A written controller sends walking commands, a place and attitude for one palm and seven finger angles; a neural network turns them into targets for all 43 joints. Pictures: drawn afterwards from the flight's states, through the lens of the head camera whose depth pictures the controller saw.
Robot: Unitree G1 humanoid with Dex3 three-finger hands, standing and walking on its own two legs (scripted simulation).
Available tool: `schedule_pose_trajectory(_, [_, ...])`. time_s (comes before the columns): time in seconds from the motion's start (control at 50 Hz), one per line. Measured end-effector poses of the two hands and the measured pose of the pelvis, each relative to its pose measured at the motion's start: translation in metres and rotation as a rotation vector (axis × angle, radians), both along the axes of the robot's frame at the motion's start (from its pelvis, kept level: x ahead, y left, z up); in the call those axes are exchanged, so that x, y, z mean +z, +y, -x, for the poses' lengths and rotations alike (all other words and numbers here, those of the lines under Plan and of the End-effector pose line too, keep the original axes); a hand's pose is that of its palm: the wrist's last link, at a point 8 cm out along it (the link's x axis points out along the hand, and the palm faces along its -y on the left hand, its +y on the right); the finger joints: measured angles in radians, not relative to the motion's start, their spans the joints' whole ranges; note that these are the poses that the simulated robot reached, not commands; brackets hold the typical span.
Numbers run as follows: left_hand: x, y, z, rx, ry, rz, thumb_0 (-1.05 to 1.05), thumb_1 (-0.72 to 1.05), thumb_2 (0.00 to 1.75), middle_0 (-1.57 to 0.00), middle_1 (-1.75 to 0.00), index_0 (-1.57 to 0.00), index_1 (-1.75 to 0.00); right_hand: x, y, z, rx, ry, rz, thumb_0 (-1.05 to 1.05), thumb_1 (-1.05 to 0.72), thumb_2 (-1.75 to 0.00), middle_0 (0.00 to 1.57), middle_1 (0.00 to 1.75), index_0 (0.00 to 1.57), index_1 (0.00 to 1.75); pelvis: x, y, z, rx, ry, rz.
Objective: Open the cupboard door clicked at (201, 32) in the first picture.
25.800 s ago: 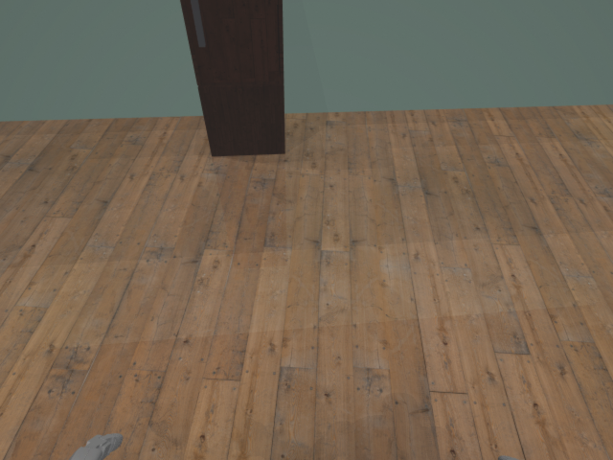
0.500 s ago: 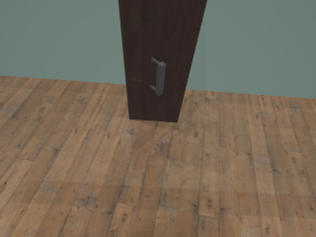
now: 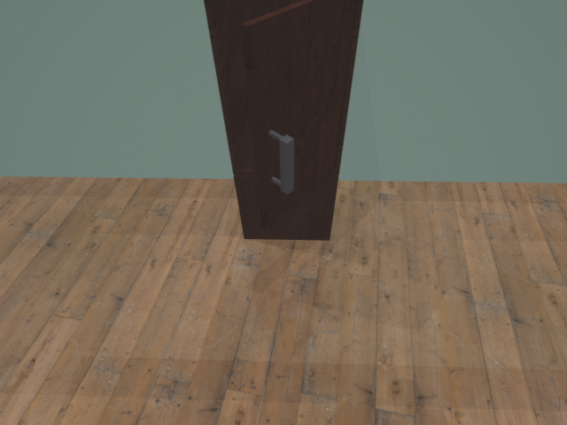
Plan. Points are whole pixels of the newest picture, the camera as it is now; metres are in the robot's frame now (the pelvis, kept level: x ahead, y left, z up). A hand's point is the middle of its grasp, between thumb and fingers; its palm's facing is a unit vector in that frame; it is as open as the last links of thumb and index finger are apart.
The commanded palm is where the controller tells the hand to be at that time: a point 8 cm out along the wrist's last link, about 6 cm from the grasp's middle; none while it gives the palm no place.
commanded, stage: let the arm hang, fingers relaxed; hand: left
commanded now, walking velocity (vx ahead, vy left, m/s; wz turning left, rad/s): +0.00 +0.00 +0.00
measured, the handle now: (280, 162) +0.73 +0.06 -0.09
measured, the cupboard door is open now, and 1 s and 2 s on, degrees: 49 49 49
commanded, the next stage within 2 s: look to check the result in 0.20 s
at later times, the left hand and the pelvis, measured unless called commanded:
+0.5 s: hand out of the picture +0.03 +0.19 -0.17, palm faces +0.01 -0.97 -0.25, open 7.4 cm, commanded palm none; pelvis +0.02 -0.01 +0.00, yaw +0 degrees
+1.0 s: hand out of the picture +0.07 +0.18 -0.17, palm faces +0.00 -0.97 -0.26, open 7.4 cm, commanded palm none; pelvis +0.03 -0.02 +0.00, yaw +0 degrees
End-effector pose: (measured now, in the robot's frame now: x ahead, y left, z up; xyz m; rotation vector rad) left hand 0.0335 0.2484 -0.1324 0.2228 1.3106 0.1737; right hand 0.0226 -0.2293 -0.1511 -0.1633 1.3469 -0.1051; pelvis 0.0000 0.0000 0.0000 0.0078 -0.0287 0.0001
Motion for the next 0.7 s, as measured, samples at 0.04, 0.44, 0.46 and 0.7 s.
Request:
schedule_pose_trajectory(0.04, [-0.001, -0.005, -0.004, -0.002, -0.008, 0.012, 0.00, 0.90, 0.90, -0.20, -0.30, -0.20, -0.30, 0.001, -0.003, -0.001, -0.003, -0.001, 0.007, 0.00, -0.91, -0.90, 0.20, 0.30, 0.20, 0.30, 0.000, -0.001, -0.002, 0.000, 0.001, 0.000])
schedule_pose_trajectory(0.44, [-0.005, -0.015, 0.006, 0.024, 0.064, 0.018, 0.00, 0.90, 0.90, -0.20, -0.30, -0.21, -0.30, 0.005, -0.023, 0.003, -0.017, 0.060, 0.046, 0.01, -0.91, -0.90, 0.20, 0.30, 0.20, 0.30, 0.002, -0.011, -0.016, 0.000, 0.006, 0.001])
schedule_pose_trajectory(0.46, [-0.004, -0.014, 0.006, 0.025, 0.068, 0.015, 0.00, 0.90, 0.90, -0.20, -0.30, -0.21, -0.30, 0.005, -0.023, 0.003, -0.016, 0.061, 0.044, 0.01, -0.91, -0.90, 0.20, 0.30, 0.20, 0.30, 0.002, -0.011, -0.016, 0.000, 0.006, 0.000])
schedule_pose_trajectory(0.7, [-0.002, -0.014, -0.002, 0.025, 0.063, 0.000, 0.00, 0.90, 0.90, -0.20, -0.30, -0.20, -0.30, 0.004, -0.025, -0.014, -0.011, 0.041, 0.036, 0.01, -0.91, -0.90, 0.20, 0.30, 0.20, 0.30, 0.002, -0.015, -0.024, -0.001, 0.010, 0.000])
